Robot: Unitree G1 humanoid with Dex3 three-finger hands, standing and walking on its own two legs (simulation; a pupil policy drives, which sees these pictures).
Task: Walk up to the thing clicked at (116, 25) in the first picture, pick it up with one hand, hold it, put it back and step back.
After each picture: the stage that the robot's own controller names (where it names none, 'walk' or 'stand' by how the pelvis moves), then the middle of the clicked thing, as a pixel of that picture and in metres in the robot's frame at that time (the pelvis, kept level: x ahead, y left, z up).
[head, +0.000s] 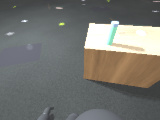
stand; (111, 34) +0.85 -0.17 +0.05
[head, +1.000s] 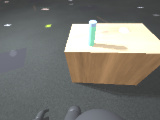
walk; (91, 34) +0.76 +0.07 +0.08
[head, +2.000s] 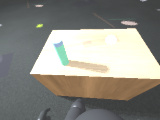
stand; (61, 53) +0.45 +0.28 +0.07
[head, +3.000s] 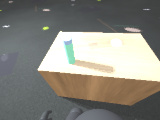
stand; (69, 51) +0.50 +0.21 +0.08
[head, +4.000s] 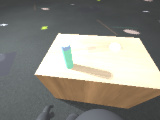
stand; (67, 56) +0.46 +0.21 +0.05
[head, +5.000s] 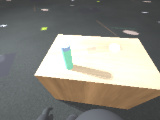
stand; (67, 57) +0.46 +0.22 +0.05
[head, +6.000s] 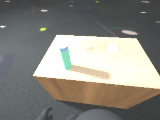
stand; (65, 57) +0.46 +0.23 +0.05
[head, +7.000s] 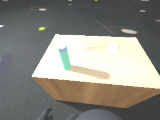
stand; (64, 57) +0.45 +0.24 +0.05
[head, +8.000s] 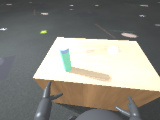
rise first; (66, 59) +0.44 +0.23 +0.05
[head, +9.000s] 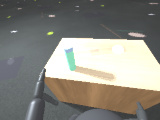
go down; (70, 58) +0.46 +0.22 +0.05
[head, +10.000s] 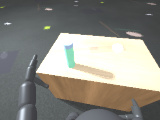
go down; (69, 55) +0.47 +0.21 +0.06
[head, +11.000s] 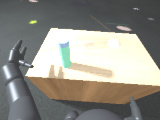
go down; (65, 54) +0.44 +0.20 +0.09
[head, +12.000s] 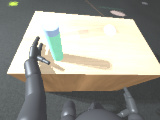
close in; (55, 44) +0.45 +0.21 +0.13
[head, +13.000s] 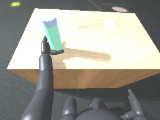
close; (54, 37) +0.49 +0.21 +0.14
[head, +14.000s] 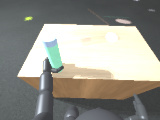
lift; (54, 56) +0.39 +0.23 +0.13
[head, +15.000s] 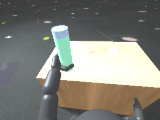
lift; (64, 51) +0.32 +0.17 +0.27
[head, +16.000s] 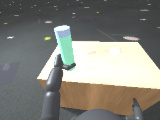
hold; (66, 51) +0.34 +0.16 +0.26
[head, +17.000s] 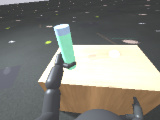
hold; (67, 49) +0.34 +0.16 +0.28
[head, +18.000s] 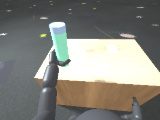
crouch; (61, 47) +0.36 +0.19 +0.26
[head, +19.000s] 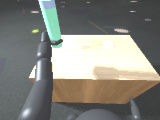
lower; (53, 26) +0.48 +0.23 +0.30
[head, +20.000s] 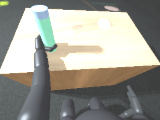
lower; (46, 33) +0.52 +0.23 +0.15
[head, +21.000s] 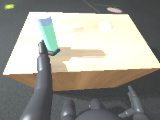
lower; (49, 38) +0.50 +0.22 +0.13
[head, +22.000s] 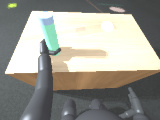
lower; (51, 37) +0.50 +0.22 +0.13
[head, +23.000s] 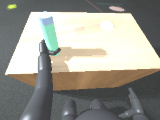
lower; (50, 37) +0.50 +0.22 +0.13
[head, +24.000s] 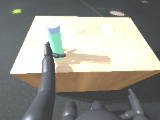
open; (56, 43) +0.48 +0.20 +0.13
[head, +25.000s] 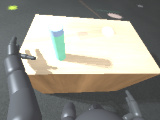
sink last; (58, 44) +0.46 +0.19 +0.12
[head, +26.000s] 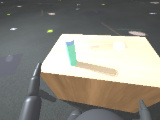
sink last; (71, 52) +0.48 +0.21 +0.10
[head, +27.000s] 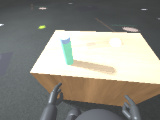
stand; (67, 51) +0.47 +0.21 +0.11
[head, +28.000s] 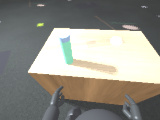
stand; (66, 50) +0.46 +0.21 +0.12
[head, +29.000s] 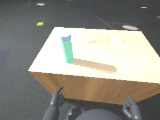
stand; (67, 49) +0.47 +0.21 +0.12
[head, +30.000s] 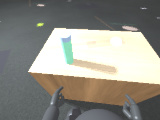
stand; (67, 50) +0.46 +0.20 +0.12
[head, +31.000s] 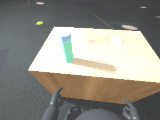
stand; (67, 48) +0.47 +0.20 +0.12
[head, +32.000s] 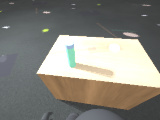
stand; (70, 55) +0.49 +0.20 +0.05
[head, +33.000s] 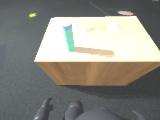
walk; (68, 38) +0.56 +0.20 +0.08
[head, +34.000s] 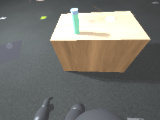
walk; (75, 22) +0.88 +0.22 +0.07
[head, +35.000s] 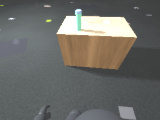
stand; (78, 20) +1.11 +0.24 +0.07
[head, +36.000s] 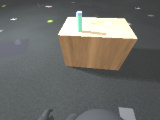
stand; (79, 22) +1.11 +0.22 +0.05
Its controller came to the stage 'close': yes
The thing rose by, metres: 0.24
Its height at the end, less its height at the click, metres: +0.00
